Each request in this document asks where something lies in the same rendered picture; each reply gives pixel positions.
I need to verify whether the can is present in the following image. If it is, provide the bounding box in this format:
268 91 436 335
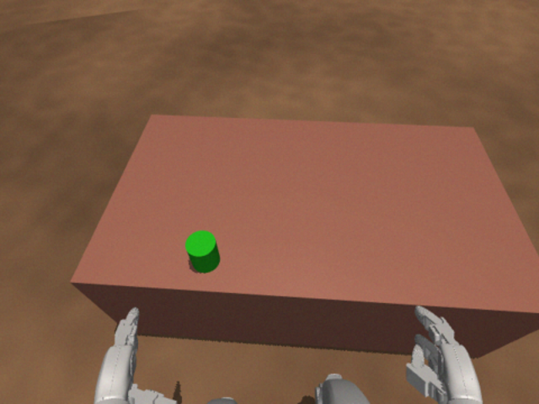
185 231 220 273

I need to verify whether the right robot hand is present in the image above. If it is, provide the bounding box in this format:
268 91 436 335
406 306 483 404

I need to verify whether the left robot hand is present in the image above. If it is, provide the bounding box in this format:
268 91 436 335
93 307 177 404

